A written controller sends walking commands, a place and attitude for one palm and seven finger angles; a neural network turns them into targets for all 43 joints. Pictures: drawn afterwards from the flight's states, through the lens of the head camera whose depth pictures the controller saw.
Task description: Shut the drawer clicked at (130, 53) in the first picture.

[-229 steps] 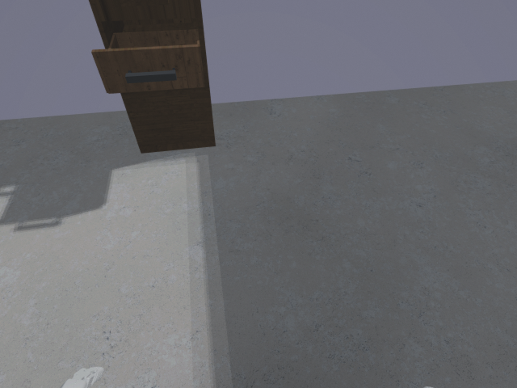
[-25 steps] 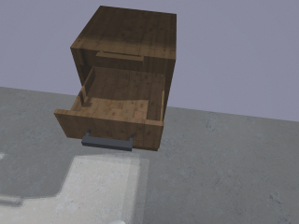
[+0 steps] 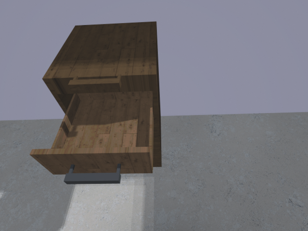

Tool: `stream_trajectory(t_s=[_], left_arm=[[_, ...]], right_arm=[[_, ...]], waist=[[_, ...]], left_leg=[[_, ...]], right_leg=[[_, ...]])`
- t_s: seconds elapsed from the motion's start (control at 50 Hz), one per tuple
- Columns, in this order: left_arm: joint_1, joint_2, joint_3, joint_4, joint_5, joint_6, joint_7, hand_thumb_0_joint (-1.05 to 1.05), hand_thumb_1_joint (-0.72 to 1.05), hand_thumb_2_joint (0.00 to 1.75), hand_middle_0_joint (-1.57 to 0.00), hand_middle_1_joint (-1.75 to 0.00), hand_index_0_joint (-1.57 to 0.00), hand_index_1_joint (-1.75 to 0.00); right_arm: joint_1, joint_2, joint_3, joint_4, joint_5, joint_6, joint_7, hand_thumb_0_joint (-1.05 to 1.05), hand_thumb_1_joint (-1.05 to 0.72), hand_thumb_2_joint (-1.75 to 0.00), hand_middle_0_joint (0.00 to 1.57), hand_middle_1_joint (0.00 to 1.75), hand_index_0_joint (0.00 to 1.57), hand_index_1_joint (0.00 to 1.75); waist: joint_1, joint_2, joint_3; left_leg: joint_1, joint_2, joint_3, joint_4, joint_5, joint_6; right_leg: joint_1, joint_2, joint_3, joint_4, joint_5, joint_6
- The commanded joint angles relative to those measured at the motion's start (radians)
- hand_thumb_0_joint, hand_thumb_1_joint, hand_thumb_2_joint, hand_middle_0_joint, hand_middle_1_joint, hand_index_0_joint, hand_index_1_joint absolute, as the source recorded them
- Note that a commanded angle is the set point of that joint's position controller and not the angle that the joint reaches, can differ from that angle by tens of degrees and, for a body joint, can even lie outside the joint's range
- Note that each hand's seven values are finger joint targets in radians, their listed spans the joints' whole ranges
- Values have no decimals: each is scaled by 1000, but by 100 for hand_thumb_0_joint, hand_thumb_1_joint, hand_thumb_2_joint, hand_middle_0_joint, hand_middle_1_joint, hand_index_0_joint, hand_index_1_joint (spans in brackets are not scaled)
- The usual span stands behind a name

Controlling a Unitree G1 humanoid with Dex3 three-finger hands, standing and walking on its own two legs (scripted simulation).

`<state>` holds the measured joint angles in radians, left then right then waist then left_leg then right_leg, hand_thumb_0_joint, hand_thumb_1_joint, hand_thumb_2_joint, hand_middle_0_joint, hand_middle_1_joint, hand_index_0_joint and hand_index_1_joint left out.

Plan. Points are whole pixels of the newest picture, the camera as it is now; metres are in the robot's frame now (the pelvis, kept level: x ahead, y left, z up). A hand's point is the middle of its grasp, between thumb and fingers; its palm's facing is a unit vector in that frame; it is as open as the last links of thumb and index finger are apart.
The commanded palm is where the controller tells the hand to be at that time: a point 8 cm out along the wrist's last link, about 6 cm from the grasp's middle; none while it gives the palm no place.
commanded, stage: come to a stop and stand still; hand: left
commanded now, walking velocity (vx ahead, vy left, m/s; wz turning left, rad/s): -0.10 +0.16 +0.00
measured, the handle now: (94, 172) +0.32 +0.23 -0.13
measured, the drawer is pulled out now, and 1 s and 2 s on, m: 0.28 0.28 0.28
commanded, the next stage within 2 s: look again from close up in 1.08 s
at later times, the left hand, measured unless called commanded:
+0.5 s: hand out of the picture -0.07 +0.22 -0.17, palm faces +0.06 -0.98 -0.21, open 7.4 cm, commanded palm none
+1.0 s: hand out of the picture -0.05 +0.16 -0.17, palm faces +0.03 -0.98 -0.20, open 7.3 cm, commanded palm none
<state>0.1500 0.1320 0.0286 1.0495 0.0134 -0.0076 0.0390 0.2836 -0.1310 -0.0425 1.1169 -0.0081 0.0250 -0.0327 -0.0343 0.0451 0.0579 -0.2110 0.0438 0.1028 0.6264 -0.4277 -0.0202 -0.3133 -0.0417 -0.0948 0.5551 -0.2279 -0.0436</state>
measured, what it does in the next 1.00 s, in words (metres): steps on the spot: left foot, then right foot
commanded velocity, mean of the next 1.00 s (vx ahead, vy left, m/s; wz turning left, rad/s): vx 0.04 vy -0.02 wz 0.00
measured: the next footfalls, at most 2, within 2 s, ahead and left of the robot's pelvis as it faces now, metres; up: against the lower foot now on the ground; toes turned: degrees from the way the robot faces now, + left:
left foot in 0.26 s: -0.02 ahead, +0.14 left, +0.00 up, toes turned +5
right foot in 0.58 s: -0.02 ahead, -0.04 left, +0.00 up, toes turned -1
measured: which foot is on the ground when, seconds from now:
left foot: up 0.00-0.24, down 0.26-1.00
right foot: down 0.00-0.26, up 0.28-0.56, down 0.58-1.00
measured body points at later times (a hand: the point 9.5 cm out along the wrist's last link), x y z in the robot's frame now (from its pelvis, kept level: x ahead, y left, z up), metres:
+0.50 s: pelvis -0.05 +0.03 +0.01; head -0.06 +0.03 +0.46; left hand -0.07 +0.27 -0.15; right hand -0.06 -0.18 -0.15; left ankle -0.07 +0.15 -0.73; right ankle -0.09 -0.06 -0.71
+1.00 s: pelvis -0.04 +0.00 +0.00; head -0.03 -0.01 +0.45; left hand -0.05 +0.21 -0.16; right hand -0.05 -0.22 -0.17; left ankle -0.08 +0.15 -0.73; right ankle -0.10 -0.06 -0.73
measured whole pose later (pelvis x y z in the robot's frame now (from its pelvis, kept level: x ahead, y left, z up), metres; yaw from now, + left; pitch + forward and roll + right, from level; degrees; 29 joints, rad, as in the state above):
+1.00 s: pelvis -0.04 +0.00 +0.00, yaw -1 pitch +0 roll +1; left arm 0.34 0.13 -0.01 1.09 0.01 -0.04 0.05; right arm 0.30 -0.14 0.01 1.11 -0.01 -0.02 -0.04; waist 0.00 0.01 0.00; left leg -0.18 0.07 0.03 0.52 -0.34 -0.04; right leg -0.14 0.06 -0.08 0.50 -0.36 -0.09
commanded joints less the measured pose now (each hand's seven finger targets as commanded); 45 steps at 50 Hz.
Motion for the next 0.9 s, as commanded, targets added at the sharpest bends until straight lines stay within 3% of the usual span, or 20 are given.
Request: stream_trajectory(t_s=[0.0,0.12,0.2,0.22,0.24,0.26,0.34,0.4,0.48,0.52,0.56,0.58,0.6,0.62,0.64,0.66,0.68,0.74,0.8,0.88], left_arm=[[76,191,52,-31,11,5,22,0,90,90,-20,-30,-20,-30],[61,213,72,-59,22,16,21,0,90,90,-20,-30,-20,-30],[28,180,59,-56,11,28,11,0,90,90,-20,-30,-20,-30],[23,141,50,-65,6,34,8,0,90,90,-20,-30,-20,-30],[30,87,40,-72,-3,40,1,0,90,90,-20,-30,-20,-30],[19,70,37,-67,2,38,-3,0,90,90,-20,-30,-20,-30],[128,75,34,0,15,42,-19,0,90,90,-20,-30,-20,-30],[144,76,27,10,16,30,-23,0,90,90,-20,-30,-20,-30],[140,51,11,7,6,15,-21,0,90,90,-20,-30,-20,-30],[227,40,8,45,1,3,-18,0,90,90,-20,-30,-20,-30],[279,92,10,83,3,-15,-5,0,90,90,-20,-30,-20,-30],[281,121,8,92,-1,-20,-3,0,90,90,-20,-30,-20,-30],[269,118,4,97,-4,-27,-3,0,90,90,-20,-30,-20,-30],[274,85,-4,105,20,-46,42,0,90,90,-20,-30,-20,-30],[220,127,-3,41,9,-44,32,0,90,90,-20,-30,-20,-30],[192,99,-8,28,7,-40,23,0,90,90,-20,-30,-20,-30],[200,95,-9,16,8,-41,19,0,90,90,-20,-30,-20,-30],[242,91,-12,22,-1,-61,15,0,90,90,-20,-30,-20,-30],[263,98,-13,25,-3,-60,15,0,90,90,-20,-30,-20,-30],[284,108,-14,27,-5,-49,20,0,90,90,-20,-30,-20,-30]], right_arm=[[80,-58,-16,-39,6,9,-2,0,-90,-90,20,30,20,30],[81,-50,-20,-70,4,9,7,0,-90,-90,20,30,20,30],[171,-41,-10,-39,3,-8,8,0,-90,-90,20,30,20,30],[180,-72,-10,-44,-4,-16,6,0,-90,-90,20,30,20,30],[144,-120,-14,-62,-16,-21,4,0,-90,-90,20,30,20,30],[69,-147,-10,-89,-21,-21,-1,0,-90,-90,20,30,20,30],[-30,-126,7,-92,-17,-35,-11,0,-90,-90,20,30,20,30],[30,-132,1,-74,-14,-39,-12,0,-90,-90,20,30,20,30],[91,-134,-4,-39,-21,-43,-16,0,-90,-90,20,30,20,30],[84,-131,0,-22,-12,-42,-17,0,-90,-90,20,30,20,30],[84,-67,12,-26,6,-48,-14,0,-90,-90,20,30,20,30],[70,-42,23,-29,6,-49,-10,0,-90,-90,20,30,20,30],[59,-36,26,-28,1,-42,-8,0,-90,-90,20,30,20,30],[14,-112,19,-52,-12,-54,6,0,-90,-90,20,30,20,30],[93,-57,27,-64,-15,-47,13,0,-90,-90,20,30,20,30],[107,-62,29,-55,-18,-45,14,0,-90,-90,20,30,20,30],[108,-61,34,-57,-16,-47,19,0,-90,-90,20,30,20,30],[121,-55,47,-58,-9,-59,12,0,-90,-90,20,30,20,30],[108,-51,51,-53,-1,-63,5,0,-90,-90,20,30,20,30],[99,-57,52,-41,2,-55,-4,0,-90,-90,20,30,20,30]], waist=[[47,-192,-103],[55,-183,-143],[14,-168,-127],[7,-54,-97],[19,134,-38],[34,171,35],[75,106,85],[45,57,117],[9,76,62],[45,45,3],[36,-125,-41],[32,-187,-32],[27,-233,-35],[23,-88,42],[-10,-78,-14],[-13,-42,36],[-7,-63,53],[3,-108,-53],[14,-151,-50],[25,-138,-22]], left_leg=[[-110,5,-75,203,-98,-12],[-84,-15,-76,114,-45,-19],[149,-34,-34,-230,170,-1],[138,25,-107,-317,114,19],[15,164,-291,-445,-18,67],[-141,242,-365,-523,-92,110],[-162,190,-263,-511,-58,138],[-38,190,-259,-493,-8,161],[55,218,-291,-410,192,188],[57,174,-238,-300,311,152],[-51,50,-103,-161,253,57],[-64,9,-64,-155,150,30],[-48,0,-54,-143,106,18],[-5,36,-85,-40,202,20],[-23,37,-88,-51,99,40],[-26,35,-96,-85,107,43],[-60,37,-105,-102,128,42],[-22,31,-83,-92,233,39],[-30,25,-66,-108,254,34],[-42,26,-59,-110,254,34]], right_leg=[[170,-305,262,-189,673,-180],[157,-277,261,-209,437,-157],[-17,-165,203,-203,-46,-48],[-71,-103,167,-143,-165,-10],[-95,-13,87,-22,-176,37],[-49,16,57,77,-132,48],[-50,24,106,311,-114,46],[-145,18,80,289,-141,51],[-52,8,65,58,-229,47],[95,17,56,-173,-54,46],[248,-108,231,-266,179,12],[230,-177,268,-270,286,-24],[211,-188,280,-272,366,-45],[59,-129,258,-175,457,-23],[46,-126,215,-214,69,-41],[-18,-94,210,-221,-141,-50],[-25,-71,207,-223,-196,-52],[105,-89,214,-184,167,-53],[179,-100,202,-142,510,-33],[217,-102,190,-132,667,0]])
